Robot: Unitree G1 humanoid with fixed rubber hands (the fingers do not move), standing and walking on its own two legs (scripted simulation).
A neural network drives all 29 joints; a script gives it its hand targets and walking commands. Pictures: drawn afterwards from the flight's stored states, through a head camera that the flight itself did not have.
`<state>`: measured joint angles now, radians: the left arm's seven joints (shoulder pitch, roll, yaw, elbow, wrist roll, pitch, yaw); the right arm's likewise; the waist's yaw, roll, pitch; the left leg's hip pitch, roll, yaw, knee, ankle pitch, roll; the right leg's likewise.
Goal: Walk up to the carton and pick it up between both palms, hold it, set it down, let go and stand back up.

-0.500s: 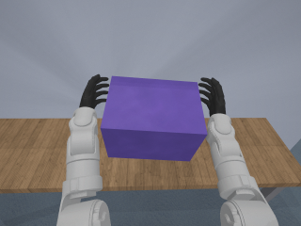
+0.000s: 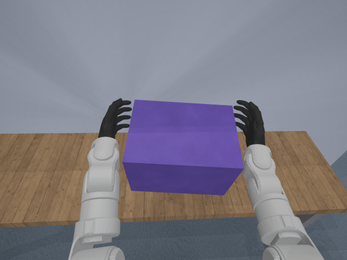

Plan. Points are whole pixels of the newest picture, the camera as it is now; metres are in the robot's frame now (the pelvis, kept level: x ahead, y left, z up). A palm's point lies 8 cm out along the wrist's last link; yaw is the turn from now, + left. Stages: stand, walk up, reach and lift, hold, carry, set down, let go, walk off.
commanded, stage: set down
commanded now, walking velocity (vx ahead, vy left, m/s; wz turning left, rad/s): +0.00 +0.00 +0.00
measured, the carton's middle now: (180, 149) +0.35 -0.02 +0.07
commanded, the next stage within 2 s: none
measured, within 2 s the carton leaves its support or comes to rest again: neither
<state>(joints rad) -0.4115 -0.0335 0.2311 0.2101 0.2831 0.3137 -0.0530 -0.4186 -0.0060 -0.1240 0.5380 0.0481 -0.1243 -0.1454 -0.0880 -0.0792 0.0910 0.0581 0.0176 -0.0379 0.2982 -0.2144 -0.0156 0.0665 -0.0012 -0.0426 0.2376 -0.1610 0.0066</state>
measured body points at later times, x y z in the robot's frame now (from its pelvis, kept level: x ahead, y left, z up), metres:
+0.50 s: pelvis +0.00 +0.00 +0.00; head -0.02 +0.03 +0.45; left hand +0.38 +0.13 +0.10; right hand +0.34 -0.20 +0.11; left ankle -0.02 +0.13 -0.75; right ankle -0.01 -0.12 -0.75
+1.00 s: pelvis +0.00 +0.00 +0.00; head +0.01 +0.02 +0.45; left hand +0.40 +0.12 +0.06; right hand +0.35 -0.20 +0.07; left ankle -0.02 +0.13 -0.75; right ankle -0.01 -0.12 -0.75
